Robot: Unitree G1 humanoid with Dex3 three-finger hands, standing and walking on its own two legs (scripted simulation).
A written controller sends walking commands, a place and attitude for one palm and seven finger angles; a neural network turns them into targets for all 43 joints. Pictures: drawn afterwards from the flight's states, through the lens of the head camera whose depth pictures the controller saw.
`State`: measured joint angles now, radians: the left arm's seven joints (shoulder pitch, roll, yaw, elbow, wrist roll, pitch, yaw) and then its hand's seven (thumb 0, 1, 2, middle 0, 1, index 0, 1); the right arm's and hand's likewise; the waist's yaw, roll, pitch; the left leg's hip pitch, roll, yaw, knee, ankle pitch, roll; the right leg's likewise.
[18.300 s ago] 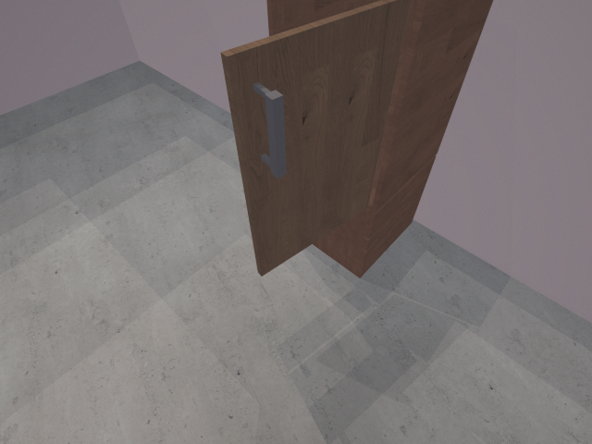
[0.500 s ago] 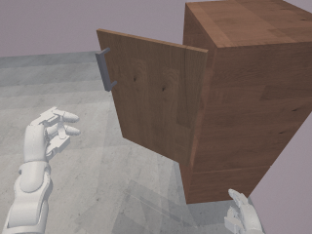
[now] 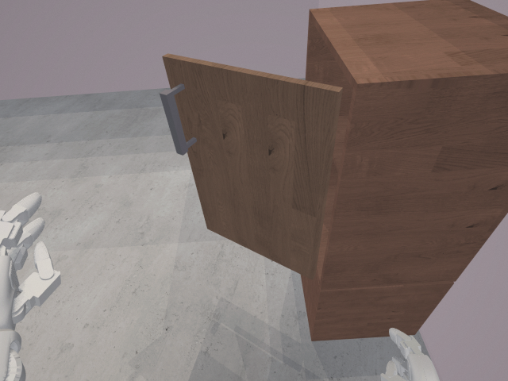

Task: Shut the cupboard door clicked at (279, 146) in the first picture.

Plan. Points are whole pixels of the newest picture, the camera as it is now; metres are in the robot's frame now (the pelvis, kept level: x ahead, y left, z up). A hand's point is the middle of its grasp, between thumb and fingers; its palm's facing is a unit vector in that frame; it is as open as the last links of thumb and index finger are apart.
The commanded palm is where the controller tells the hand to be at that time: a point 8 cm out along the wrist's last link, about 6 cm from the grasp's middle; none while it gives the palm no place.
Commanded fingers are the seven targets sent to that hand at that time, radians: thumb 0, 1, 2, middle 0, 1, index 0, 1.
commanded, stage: draw the hand back to the body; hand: left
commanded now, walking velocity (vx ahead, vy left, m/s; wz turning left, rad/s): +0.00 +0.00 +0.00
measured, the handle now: (180, 120) +0.63 +0.26 +0.11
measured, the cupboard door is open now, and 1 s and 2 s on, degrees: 56 56 56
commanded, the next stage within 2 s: step back with the hand held close in 0.20 s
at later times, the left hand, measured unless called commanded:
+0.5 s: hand (63, 264) +0.20 +0.27 +0.16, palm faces +0.42 -0.78 -0.47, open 7.5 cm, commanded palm +0.14 +0.31 +0.17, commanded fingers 0.00 0.90 0.90 -0.20 -0.30 -0.20 -0.30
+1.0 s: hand out of the picture +0.12 +0.31 +0.15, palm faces +0.46 -0.76 -0.46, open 7.5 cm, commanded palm +0.06 +0.34 +0.17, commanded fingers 0.00 0.90 0.90 -0.20 -0.30 -0.20 -0.30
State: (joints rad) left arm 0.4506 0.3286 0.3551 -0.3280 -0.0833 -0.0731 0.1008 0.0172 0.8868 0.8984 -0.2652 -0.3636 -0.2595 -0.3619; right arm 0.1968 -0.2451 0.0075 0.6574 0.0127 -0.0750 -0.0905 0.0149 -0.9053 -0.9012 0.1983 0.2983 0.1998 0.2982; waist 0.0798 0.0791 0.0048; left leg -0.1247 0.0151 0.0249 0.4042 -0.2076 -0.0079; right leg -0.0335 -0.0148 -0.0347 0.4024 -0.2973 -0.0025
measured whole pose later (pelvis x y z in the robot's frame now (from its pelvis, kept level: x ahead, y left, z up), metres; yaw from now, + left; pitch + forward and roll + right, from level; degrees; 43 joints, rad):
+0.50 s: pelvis +0.00 +0.01 +0.00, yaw +0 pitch +0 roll -1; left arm 0.49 0.38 0.38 -0.37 -0.08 -0.11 0.10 0.02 0.89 0.90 -0.21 -0.30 -0.21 -0.30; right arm 0.17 -0.25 0.00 0.61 0.01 0.01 -0.08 0.01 -0.90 -0.90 0.20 0.30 0.20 0.30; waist 0.03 0.08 -0.02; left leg -0.24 0.03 0.02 0.48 -0.23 0.00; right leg -0.12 0.00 -0.04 0.42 -0.29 0.01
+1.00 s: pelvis -0.08 +0.03 -0.01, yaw +2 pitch +0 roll -2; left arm 0.52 0.40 0.43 -0.45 -0.05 -0.19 0.13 0.02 0.88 0.90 -0.21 -0.30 -0.21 -0.30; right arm 0.23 -0.22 0.01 0.55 0.02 -0.02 -0.09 0.01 -0.90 -0.90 0.20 0.30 0.20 0.30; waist 0.00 0.04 0.00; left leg -0.41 0.00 0.01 0.57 -0.17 0.05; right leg -0.30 -0.01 -0.01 0.54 -0.24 0.03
